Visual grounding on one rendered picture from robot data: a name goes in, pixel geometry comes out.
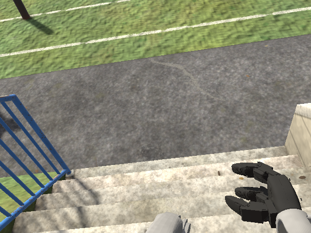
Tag stairs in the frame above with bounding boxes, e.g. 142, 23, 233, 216
12, 146, 311, 233

